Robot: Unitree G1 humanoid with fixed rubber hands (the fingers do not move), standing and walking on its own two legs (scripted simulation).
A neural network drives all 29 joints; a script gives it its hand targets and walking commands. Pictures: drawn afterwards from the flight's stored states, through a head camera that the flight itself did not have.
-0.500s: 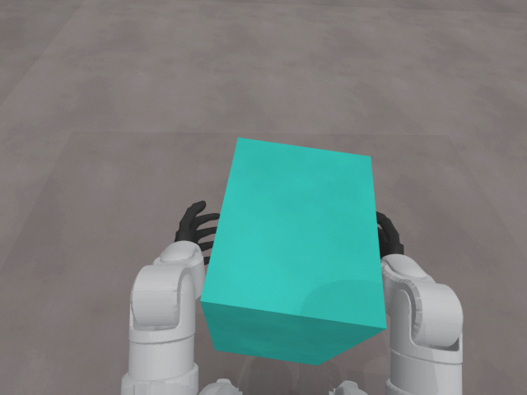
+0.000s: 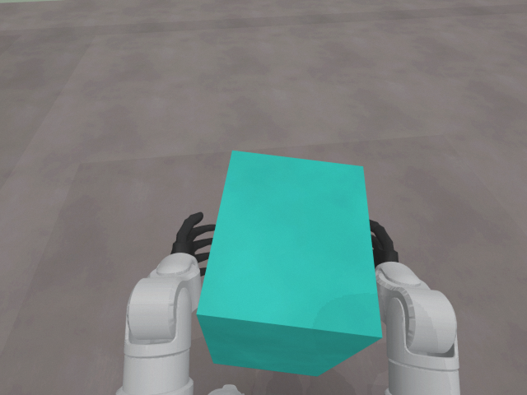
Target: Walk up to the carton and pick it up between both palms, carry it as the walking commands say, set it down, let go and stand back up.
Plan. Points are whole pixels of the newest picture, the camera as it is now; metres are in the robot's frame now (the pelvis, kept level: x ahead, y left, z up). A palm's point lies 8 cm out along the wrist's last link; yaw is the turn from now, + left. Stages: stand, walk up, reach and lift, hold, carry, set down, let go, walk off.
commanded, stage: carry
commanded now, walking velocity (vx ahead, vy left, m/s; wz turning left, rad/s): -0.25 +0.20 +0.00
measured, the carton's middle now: (279, 276) +0.31 +0.00 +0.03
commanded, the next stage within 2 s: none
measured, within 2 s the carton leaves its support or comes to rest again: neither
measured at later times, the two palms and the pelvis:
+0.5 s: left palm out of the picture +0.10 +0.29 +0.06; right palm out of the picture +0.10 +0.02 +0.06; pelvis -0.18 +0.14 -0.01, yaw +2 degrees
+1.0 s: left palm out of the picture -0.10 +0.40 +0.08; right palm out of the picture -0.10 +0.13 +0.06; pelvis -0.38 +0.26 +0.00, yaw +1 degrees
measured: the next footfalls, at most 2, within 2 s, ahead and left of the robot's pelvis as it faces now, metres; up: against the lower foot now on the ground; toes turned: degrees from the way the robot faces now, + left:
left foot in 0.08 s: +0.08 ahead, +0.19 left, +0.00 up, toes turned +5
right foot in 0.32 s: -0.06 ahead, -0.01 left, +0.00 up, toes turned -7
